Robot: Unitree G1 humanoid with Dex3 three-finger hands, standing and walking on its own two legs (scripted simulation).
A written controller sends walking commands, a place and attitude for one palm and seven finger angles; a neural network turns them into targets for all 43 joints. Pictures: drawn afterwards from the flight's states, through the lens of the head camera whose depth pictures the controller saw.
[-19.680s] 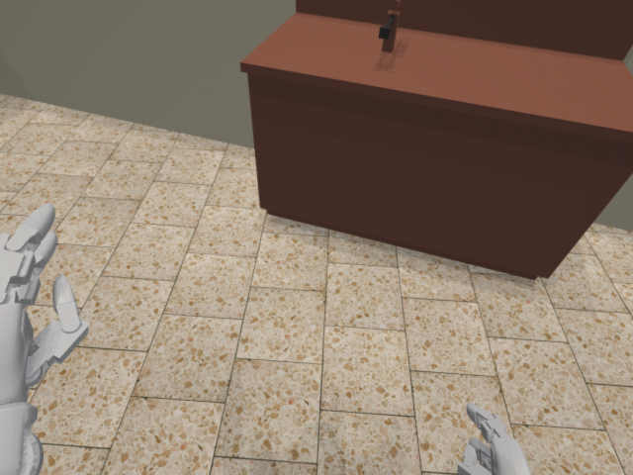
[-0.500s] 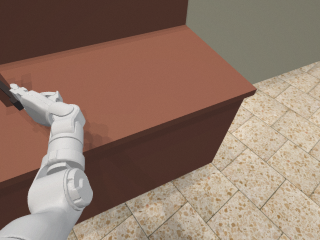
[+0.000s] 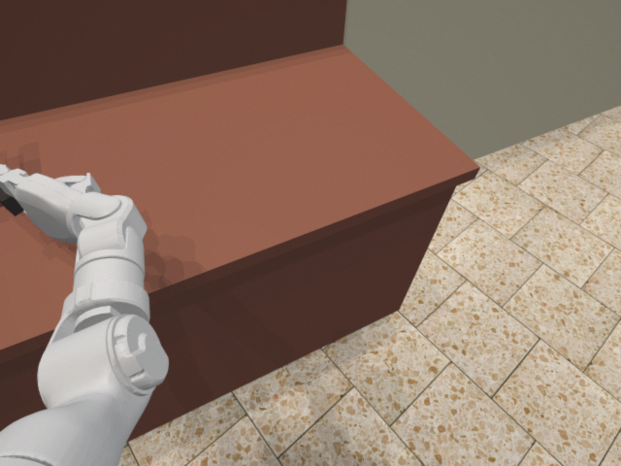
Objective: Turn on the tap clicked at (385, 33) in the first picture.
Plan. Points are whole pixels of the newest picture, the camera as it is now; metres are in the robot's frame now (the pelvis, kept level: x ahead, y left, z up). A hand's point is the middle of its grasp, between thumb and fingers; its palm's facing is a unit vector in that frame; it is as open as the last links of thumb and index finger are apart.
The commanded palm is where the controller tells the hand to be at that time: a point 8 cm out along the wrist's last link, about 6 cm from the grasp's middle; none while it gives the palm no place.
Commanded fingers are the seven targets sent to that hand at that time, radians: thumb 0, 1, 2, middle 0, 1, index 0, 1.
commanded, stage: lift the hand up off the lever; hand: left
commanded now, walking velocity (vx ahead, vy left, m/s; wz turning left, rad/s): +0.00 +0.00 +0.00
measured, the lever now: (14, 198) +0.46 +0.36 +0.10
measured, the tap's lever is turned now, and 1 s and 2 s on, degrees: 27 12 12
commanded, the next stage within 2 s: draw the hand back beside the body in 0.42 s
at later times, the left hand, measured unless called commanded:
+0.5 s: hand (79, 188) +0.46 +0.27 +0.12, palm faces +0.87 -0.49 -0.06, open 7.8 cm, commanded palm +0.41 +0.27 +0.17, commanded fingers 0.00 0.90 0.90 -0.15 -0.15 -0.15 -0.15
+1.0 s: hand (29, 230) +0.34 +0.26 +0.18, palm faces +0.44 -0.89 -0.15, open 7.7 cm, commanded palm +0.30 +0.29 +0.19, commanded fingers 0.00 0.90 0.90 -0.17 -0.23 -0.17 -0.23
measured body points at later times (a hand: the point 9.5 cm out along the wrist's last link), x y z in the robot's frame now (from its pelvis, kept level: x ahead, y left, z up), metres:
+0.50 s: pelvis +0.00 +0.01 +0.00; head +0.04 +0.00 +0.45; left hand +0.41 +0.29 +0.12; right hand +0.07 -0.25 -0.13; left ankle +0.01 +0.13 -0.71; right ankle -0.01 -0.06 -0.71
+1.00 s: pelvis +0.00 +0.02 +0.03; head -0.02 +0.01 +0.48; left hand +0.31 +0.30 +0.19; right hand +0.14 -0.24 -0.07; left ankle +0.01 +0.13 -0.71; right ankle -0.01 -0.06 -0.71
